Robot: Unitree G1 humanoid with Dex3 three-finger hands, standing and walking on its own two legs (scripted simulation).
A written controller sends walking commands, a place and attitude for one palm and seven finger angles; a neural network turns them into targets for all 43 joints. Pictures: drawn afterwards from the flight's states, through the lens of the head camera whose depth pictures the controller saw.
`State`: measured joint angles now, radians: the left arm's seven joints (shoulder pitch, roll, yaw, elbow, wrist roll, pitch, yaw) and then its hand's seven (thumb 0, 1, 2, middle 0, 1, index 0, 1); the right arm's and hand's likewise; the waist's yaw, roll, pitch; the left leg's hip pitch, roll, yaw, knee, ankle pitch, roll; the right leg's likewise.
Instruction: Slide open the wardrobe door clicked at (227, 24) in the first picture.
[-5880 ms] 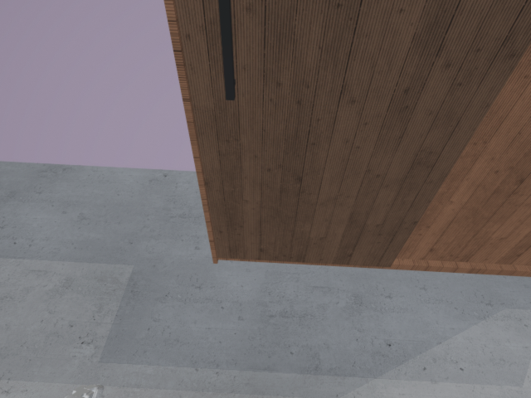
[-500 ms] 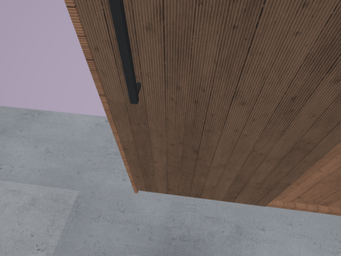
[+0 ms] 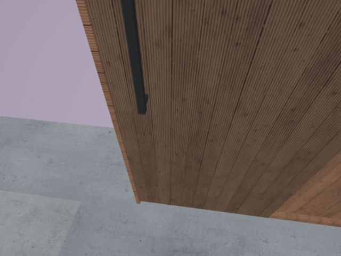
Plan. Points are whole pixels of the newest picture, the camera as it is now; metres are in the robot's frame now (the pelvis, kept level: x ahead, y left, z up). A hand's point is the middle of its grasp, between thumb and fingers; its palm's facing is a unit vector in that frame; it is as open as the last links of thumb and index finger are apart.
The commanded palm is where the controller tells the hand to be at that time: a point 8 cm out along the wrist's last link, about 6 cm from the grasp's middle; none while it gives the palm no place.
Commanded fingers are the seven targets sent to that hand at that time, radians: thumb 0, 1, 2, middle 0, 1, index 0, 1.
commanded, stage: come to a stop and stand still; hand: left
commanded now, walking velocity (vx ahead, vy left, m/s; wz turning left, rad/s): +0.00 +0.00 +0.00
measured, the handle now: (138, 58) +0.48 +0.11 +0.23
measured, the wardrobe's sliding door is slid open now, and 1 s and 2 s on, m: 0.00 0.00 0.00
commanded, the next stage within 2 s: look again from close up in 1.08 s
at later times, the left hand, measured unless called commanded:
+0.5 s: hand out of the picture +0.05 +0.26 -0.15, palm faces -0.03 -0.94 -0.34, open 7.4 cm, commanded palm none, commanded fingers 0.00 0.90 0.90 -0.20 -0.30 -0.20 -0.30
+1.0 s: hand out of the picture -0.04 +0.26 -0.17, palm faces -0.02 -0.97 -0.26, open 7.4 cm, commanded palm none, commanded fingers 0.00 0.90 0.90 -0.20 -0.30 -0.20 -0.30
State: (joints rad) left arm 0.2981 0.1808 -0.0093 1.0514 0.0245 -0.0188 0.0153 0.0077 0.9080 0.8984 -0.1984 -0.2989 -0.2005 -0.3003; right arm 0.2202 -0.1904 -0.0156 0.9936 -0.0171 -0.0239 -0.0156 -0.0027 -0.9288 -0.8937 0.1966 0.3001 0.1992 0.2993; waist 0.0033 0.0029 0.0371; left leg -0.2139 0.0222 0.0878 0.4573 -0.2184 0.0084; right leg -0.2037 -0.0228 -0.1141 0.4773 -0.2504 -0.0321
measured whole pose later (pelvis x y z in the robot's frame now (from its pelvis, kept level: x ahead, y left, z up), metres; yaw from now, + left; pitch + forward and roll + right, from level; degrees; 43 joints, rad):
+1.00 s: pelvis -0.04 +0.04 +0.00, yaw +0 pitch -3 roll -1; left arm 0.30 0.27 -0.01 1.09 0.03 0.00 0.01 0.01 0.90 0.90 -0.20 -0.30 -0.20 -0.30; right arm 0.23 -0.25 -0.01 1.08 -0.01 0.00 0.01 0.00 -0.90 -0.89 0.20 0.30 0.20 0.30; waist 0.00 -0.02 0.03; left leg -0.21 -0.02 0.10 0.40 -0.14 0.07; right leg -0.20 -0.06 -0.10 0.40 -0.15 0.02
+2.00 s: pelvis -0.01 +0.01 +0.01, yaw +1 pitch -2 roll +0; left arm 0.17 0.32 -0.01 1.09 0.02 -0.02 0.00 0.01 0.90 0.90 -0.20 -0.30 -0.20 -0.30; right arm 0.16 -0.31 0.00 1.12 -0.01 -0.01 0.01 0.00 -0.91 -0.89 0.20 0.30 0.20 0.30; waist -0.01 -0.01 0.03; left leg -0.14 0.00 0.08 0.32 -0.14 0.03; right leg -0.11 -0.03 -0.12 0.31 -0.16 -0.01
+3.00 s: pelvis +0.01 +0.02 +0.01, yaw +1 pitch -2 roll +0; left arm 0.17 0.32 0.00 1.11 0.02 -0.01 0.00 0.01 0.90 0.90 -0.20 -0.30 -0.20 -0.30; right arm 0.15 -0.31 0.01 1.12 -0.01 -0.02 0.01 0.00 -0.90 -0.89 0.20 0.30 0.20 0.30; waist 0.00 -0.01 0.03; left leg -0.11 -0.01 0.08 0.29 -0.15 0.03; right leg -0.09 -0.03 -0.11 0.29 -0.18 0.00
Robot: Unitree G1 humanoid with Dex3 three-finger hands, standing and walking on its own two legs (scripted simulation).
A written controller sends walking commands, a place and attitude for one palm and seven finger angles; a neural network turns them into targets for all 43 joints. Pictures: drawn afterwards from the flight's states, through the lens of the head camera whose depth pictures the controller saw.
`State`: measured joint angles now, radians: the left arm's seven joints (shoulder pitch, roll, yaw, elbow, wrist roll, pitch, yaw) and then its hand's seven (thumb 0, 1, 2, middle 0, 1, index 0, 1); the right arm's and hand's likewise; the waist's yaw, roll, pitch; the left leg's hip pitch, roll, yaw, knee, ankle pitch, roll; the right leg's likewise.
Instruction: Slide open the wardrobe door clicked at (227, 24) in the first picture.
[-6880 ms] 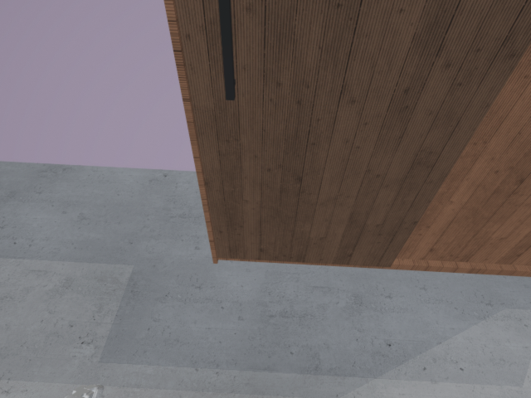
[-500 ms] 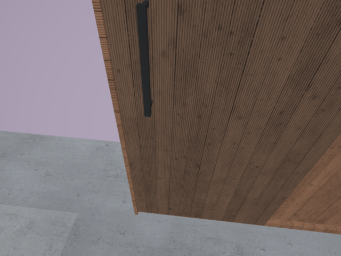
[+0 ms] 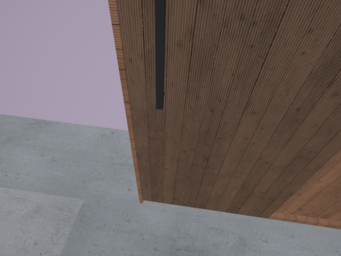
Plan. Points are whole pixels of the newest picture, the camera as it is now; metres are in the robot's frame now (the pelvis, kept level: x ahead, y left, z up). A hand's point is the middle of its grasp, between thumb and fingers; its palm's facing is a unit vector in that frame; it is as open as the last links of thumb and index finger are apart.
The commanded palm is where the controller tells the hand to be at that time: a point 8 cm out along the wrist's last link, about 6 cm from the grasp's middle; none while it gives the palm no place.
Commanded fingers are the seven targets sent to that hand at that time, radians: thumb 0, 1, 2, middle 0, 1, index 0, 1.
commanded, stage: come to a stop and stand still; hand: left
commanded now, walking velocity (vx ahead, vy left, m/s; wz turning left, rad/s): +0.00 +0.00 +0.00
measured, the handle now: (161, 56) +0.52 +0.07 +0.22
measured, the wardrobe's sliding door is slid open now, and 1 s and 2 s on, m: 0.00 0.00 0.00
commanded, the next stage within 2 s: look again from close up in 0.08 s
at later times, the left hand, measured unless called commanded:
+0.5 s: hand out of the picture +0.06 +0.22 -0.16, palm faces -0.02 -0.95 -0.31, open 7.4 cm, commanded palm none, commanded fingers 0.00 0.90 0.90 -0.20 -0.30 -0.20 -0.30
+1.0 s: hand out of the picture +0.09 +0.21 -0.16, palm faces -0.03 -0.95 -0.31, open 7.4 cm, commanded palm none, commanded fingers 0.00 0.90 0.90 -0.20 -0.30 -0.20 -0.30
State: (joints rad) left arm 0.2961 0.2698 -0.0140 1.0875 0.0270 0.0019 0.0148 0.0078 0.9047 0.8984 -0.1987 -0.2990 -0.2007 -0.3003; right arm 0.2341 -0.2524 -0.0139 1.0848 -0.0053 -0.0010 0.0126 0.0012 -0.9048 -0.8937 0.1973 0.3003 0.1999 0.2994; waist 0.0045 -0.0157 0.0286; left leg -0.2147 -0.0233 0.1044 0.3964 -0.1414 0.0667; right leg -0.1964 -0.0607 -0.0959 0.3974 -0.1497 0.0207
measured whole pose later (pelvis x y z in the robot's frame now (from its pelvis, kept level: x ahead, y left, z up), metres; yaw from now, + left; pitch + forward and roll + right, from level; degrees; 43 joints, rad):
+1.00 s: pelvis +0.03 -0.03 +0.01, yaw +0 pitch -2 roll +0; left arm 0.17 0.32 -0.01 1.09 0.02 -0.02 0.00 0.01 0.90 0.90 -0.20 -0.30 -0.20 -0.30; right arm 0.16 -0.31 0.00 1.12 -0.01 -0.01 0.01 0.00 -0.91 -0.89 0.20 0.30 0.20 0.30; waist -0.01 -0.01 0.03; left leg -0.14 0.00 0.08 0.32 -0.14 0.03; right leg -0.11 -0.03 -0.12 0.31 -0.16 -0.01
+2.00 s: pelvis +0.05 -0.02 +0.01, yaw +0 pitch -2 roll +0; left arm 0.17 0.32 0.00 1.11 0.02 -0.01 0.00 0.01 0.90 0.90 -0.20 -0.30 -0.20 -0.30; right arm 0.15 -0.31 0.01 1.12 -0.01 -0.02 0.01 0.00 -0.90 -0.89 0.20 0.30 0.20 0.30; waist 0.00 -0.01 0.03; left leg -0.11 -0.01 0.08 0.29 -0.15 0.03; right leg -0.09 -0.03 -0.11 0.29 -0.18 0.00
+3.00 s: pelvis +0.06 -0.03 +0.01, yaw +0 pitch -2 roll +0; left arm 0.17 0.33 0.00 1.12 0.02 -0.01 0.00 0.01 0.90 0.90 -0.20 -0.30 -0.20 -0.30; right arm 0.15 -0.31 0.01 1.12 -0.01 -0.02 0.00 0.00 -0.90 -0.89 0.20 0.30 0.20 0.30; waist 0.00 -0.01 0.02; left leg -0.08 0.00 0.08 0.27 -0.16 0.02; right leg -0.06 -0.02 -0.12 0.27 -0.18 -0.01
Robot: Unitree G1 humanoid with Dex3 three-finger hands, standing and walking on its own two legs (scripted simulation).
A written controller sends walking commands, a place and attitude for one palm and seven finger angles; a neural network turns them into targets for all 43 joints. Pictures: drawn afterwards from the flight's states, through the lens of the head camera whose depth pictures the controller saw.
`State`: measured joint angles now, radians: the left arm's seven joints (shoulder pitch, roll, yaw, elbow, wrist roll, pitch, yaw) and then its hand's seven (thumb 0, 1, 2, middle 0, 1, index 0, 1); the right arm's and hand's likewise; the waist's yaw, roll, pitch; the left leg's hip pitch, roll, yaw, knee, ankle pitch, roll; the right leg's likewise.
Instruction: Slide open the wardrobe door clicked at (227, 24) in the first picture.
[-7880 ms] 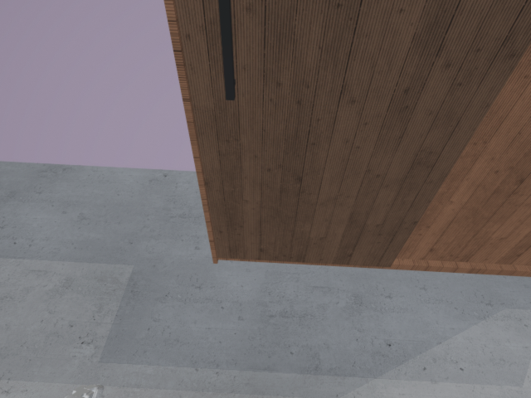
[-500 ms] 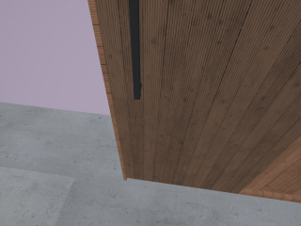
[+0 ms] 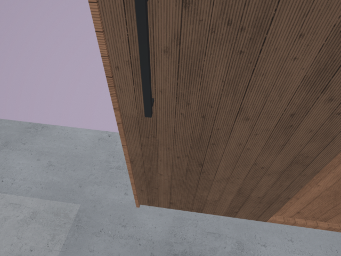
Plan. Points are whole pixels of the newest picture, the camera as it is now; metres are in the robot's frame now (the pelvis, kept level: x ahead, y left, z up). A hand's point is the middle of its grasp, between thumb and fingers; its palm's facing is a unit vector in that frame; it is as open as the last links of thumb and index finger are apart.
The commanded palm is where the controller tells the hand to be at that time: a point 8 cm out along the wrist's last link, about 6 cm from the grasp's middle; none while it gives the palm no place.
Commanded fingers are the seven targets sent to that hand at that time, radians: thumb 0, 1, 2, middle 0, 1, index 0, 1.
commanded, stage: look again from close up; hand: left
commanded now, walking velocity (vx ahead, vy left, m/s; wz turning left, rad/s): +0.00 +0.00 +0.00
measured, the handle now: (147, 64) +0.49 +0.09 +0.22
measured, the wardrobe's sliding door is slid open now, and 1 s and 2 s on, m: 0.00 0.00 0.00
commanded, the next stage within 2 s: none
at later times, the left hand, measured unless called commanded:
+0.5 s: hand out of the picture +0.05 +0.23 -0.17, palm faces -0.03 -0.95 -0.30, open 7.4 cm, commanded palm none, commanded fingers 0.00 0.90 0.90 -0.20 -0.30 -0.20 -0.30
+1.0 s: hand out of the picture +0.07 +0.24 -0.16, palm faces -0.03 -0.95 -0.31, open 7.4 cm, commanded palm none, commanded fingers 0.00 0.90 0.90 -0.20 -0.30 -0.20 -0.30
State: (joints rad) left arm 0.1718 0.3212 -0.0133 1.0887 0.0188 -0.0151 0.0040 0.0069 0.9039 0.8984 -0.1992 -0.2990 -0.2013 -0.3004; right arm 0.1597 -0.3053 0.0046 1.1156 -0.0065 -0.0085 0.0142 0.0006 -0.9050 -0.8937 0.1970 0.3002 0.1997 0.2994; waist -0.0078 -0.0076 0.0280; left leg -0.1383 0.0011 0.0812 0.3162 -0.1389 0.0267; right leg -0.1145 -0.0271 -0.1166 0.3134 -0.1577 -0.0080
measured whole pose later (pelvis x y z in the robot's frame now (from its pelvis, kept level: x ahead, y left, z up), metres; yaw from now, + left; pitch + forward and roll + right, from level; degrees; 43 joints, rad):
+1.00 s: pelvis +0.02 +0.00 +0.00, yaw +0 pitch -2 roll +0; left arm 0.17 0.32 0.00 1.11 0.02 -0.01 0.00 0.01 0.90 0.90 -0.20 -0.30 -0.20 -0.30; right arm 0.15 -0.31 0.01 1.12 -0.01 -0.02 0.01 0.00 -0.90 -0.89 0.20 0.30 0.20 0.30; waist 0.00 -0.01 0.03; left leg -0.11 -0.01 0.08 0.29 -0.15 0.03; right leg -0.09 -0.03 -0.11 0.29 -0.18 0.00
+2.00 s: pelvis +0.03 +0.00 +0.00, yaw +0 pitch -2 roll +0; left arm 0.17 0.33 0.00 1.12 0.02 -0.01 0.00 0.01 0.90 0.90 -0.20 -0.30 -0.20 -0.30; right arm 0.15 -0.31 0.01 1.12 -0.01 -0.02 0.00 0.00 -0.90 -0.89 0.20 0.30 0.20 0.30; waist 0.00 -0.01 0.02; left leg -0.08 0.00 0.08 0.27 -0.16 0.02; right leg -0.06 -0.02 -0.12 0.27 -0.18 -0.01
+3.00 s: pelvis +0.03 -0.01 +0.00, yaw +0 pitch -2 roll +0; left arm 0.15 0.34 0.01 1.12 0.02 -0.02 0.00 0.01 0.90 0.90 -0.20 -0.30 -0.20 -0.30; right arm 0.14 -0.32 0.01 1.12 -0.01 -0.02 0.00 0.00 -0.90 -0.89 0.20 0.30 0.20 0.30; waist 0.00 -0.01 0.03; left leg -0.08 0.00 0.07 0.27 -0.16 0.01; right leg -0.06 -0.02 -0.12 0.27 -0.18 -0.01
